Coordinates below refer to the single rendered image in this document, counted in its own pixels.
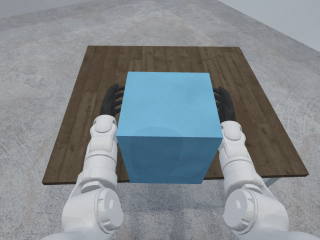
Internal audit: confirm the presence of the right robot upper arm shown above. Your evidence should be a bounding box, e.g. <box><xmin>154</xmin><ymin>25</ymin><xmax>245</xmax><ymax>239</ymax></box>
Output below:
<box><xmin>223</xmin><ymin>188</ymin><xmax>320</xmax><ymax>240</ymax></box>

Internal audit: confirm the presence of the right robot forearm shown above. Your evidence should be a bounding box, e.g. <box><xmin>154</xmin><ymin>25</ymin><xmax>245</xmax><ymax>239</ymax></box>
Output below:
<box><xmin>218</xmin><ymin>120</ymin><xmax>277</xmax><ymax>200</ymax></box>

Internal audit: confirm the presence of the left robot upper arm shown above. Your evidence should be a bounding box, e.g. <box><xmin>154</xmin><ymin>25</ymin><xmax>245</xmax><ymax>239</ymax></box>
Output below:
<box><xmin>40</xmin><ymin>187</ymin><xmax>124</xmax><ymax>240</ymax></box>

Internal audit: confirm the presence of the left robot hand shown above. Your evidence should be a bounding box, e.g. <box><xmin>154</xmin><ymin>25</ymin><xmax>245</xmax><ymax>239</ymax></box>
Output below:
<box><xmin>99</xmin><ymin>83</ymin><xmax>125</xmax><ymax>117</ymax></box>

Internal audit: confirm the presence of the right robot hand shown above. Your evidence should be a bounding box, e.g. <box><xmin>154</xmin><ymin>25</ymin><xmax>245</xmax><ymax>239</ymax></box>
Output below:
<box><xmin>212</xmin><ymin>86</ymin><xmax>236</xmax><ymax>123</ymax></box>

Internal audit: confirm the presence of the left robot forearm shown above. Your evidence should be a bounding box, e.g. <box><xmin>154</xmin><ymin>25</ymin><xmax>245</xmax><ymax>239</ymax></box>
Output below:
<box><xmin>61</xmin><ymin>114</ymin><xmax>118</xmax><ymax>232</ymax></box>

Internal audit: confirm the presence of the carton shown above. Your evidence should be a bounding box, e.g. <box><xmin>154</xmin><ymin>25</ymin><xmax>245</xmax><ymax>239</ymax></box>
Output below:
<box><xmin>116</xmin><ymin>71</ymin><xmax>224</xmax><ymax>184</ymax></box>

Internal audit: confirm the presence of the table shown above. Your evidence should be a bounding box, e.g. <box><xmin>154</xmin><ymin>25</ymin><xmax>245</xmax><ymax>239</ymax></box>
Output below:
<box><xmin>41</xmin><ymin>45</ymin><xmax>309</xmax><ymax>211</ymax></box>

